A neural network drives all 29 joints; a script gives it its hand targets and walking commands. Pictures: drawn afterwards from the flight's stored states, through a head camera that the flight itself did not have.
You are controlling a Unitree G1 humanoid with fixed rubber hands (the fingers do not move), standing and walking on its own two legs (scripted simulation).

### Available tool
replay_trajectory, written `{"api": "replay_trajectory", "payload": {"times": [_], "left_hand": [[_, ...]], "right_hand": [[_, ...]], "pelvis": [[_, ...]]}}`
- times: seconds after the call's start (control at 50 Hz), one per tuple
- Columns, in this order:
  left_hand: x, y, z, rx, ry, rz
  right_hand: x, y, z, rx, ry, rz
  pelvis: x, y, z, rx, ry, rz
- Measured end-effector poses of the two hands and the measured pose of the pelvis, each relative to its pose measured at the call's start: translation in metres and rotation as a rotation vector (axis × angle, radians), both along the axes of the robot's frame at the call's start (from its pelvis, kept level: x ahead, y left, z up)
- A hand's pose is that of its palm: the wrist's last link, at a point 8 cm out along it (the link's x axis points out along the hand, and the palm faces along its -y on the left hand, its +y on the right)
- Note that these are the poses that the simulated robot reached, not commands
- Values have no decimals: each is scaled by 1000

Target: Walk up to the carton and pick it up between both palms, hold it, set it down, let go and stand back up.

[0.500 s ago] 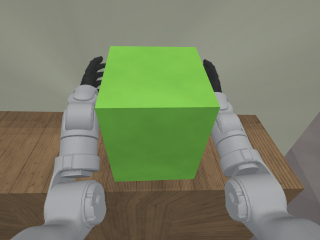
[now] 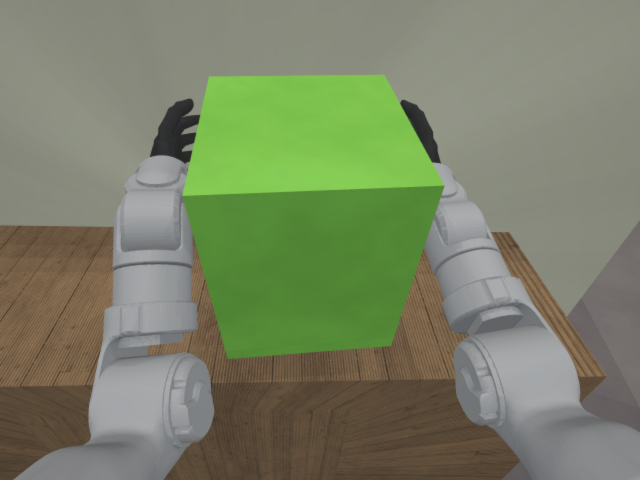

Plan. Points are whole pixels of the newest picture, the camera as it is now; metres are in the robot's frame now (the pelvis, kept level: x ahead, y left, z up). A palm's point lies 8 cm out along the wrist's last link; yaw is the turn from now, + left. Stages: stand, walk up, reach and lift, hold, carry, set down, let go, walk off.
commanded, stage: reach and lift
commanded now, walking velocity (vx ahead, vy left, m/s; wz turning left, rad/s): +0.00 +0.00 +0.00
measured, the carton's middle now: (304, 218) +0.35 -0.03 +0.20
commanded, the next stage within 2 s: hold in 0.82 s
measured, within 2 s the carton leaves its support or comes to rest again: neither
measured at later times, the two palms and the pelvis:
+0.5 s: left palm (167, 157) +0.39 +0.12 +0.26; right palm (422, 154) +0.39 -0.17 +0.26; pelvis +0.00 +0.00 +0.00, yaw +0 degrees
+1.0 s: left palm (159, 147) +0.38 +0.12 +0.28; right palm (431, 138) +0.37 -0.17 +0.29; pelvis -0.01 +0.00 +0.00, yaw +0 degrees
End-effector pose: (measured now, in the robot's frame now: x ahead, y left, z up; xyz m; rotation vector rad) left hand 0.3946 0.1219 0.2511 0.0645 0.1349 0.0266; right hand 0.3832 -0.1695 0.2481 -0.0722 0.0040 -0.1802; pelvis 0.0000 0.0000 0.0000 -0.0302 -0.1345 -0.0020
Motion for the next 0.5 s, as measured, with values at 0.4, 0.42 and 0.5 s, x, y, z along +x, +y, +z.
{"api": "replay_trajectory", "payload": {"times": [0.4,0.42,0.5], "left_hand": [[0,1,10,-12,3,13],[0,1,10,-12,3,14],[-1,1,12,-13,2,16]], "right_hand": [[3,1,12,10,12,12],[3,1,12,10,12,13],[3,1,14,10,14,14]], "pelvis": [[0,-1,0,0,0,0],[0,-1,0,0,-1,0],[0,-1,0,0,-1,0]]}}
